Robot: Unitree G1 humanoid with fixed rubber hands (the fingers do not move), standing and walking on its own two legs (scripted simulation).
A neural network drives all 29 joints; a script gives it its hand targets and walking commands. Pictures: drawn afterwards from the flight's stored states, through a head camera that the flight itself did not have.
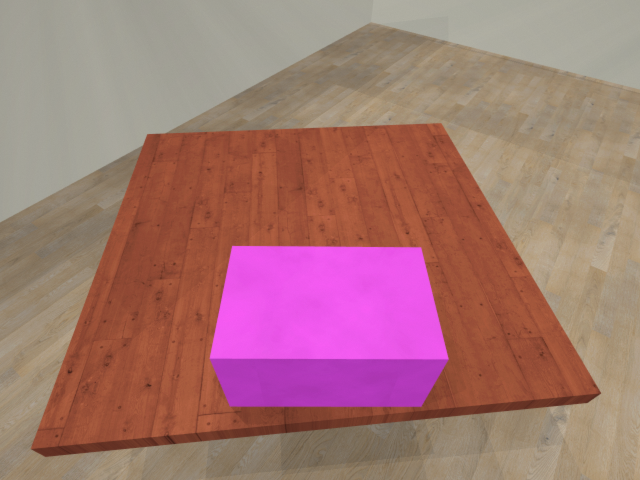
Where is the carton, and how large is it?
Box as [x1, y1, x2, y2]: [210, 246, 448, 406]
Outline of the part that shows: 232,246 210,354 210,360 230,406 420,406 448,359 420,247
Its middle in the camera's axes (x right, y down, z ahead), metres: +0.01 +0.12 +0.58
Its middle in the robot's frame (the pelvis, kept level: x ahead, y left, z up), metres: +0.37 +0.00 -0.04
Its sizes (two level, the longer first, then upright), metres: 0.284 0.180 0.155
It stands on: a table, 0.66 m high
